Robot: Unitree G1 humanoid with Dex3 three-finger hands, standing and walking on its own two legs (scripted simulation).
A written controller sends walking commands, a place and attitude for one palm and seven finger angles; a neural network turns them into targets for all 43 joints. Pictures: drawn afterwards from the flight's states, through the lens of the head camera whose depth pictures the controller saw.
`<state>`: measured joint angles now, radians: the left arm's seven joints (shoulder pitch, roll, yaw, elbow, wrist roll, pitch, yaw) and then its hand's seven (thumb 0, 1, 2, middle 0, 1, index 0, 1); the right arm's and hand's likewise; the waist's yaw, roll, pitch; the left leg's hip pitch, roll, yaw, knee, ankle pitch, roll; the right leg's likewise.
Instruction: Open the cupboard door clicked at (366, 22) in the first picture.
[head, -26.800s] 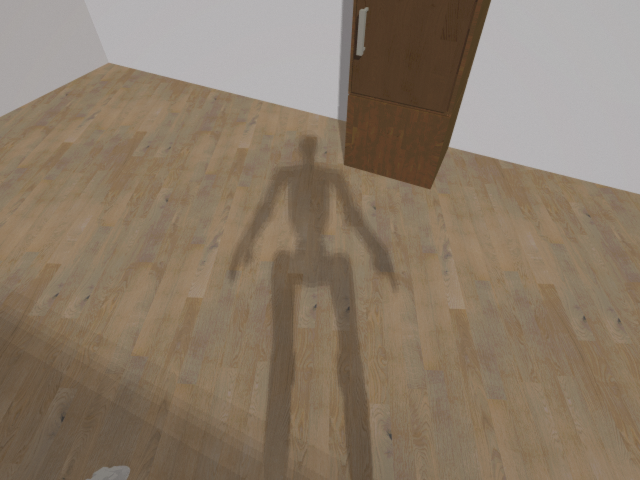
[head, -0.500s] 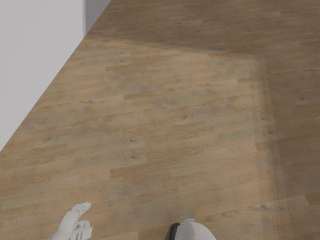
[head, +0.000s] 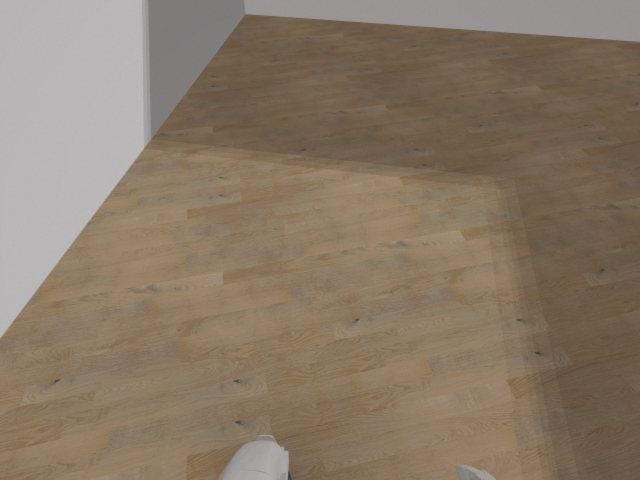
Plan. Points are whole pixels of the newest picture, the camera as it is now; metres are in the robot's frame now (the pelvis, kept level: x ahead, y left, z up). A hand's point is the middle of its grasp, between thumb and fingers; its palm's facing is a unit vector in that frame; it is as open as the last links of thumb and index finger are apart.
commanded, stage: walk to a spot facing it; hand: left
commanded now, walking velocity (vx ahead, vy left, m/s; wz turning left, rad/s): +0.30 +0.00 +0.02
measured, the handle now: out of the picture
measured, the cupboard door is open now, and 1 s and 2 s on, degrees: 46 46 46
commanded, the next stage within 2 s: turn to face it in 0.02 s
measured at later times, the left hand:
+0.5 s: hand (225, 356) +0.32 +0.20 -0.16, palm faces +0.11 -0.96 -0.26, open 7.3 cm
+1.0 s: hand (224, 428) +0.21 +0.18 -0.19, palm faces +0.49 -0.83 -0.26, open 7.3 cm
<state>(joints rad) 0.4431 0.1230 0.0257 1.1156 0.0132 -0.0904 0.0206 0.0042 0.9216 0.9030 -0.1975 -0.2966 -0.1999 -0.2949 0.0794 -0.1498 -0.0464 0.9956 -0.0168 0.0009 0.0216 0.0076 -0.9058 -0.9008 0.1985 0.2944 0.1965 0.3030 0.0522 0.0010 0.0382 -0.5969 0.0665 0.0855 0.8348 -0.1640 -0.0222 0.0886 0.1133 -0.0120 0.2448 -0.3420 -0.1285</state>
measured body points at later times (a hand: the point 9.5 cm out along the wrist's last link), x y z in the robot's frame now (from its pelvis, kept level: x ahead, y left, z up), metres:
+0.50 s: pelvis +0.21 -0.01 +0.00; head +0.26 -0.01 +0.45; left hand +0.31 +0.25 -0.14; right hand +0.17 -0.25 -0.15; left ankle +0.15 +0.09 -0.73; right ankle +0.28 -0.13 -0.71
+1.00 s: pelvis +0.28 -0.03 -0.02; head +0.32 +0.01 +0.43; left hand +0.19 +0.23 -0.17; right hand +0.54 -0.20 -0.13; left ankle +0.23 +0.06 -0.74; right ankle +0.28 -0.14 -0.72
